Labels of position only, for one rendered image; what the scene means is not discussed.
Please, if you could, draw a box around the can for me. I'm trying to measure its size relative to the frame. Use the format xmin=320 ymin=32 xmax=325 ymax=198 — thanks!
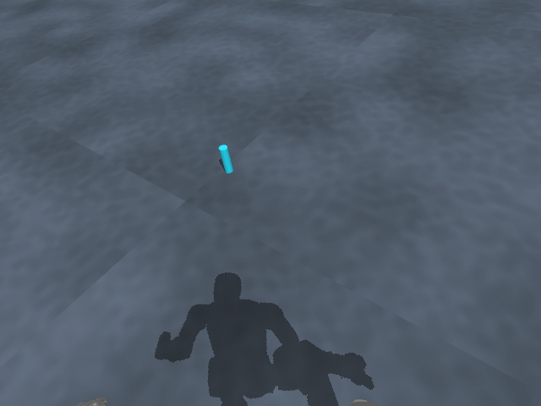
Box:
xmin=219 ymin=145 xmax=233 ymax=173

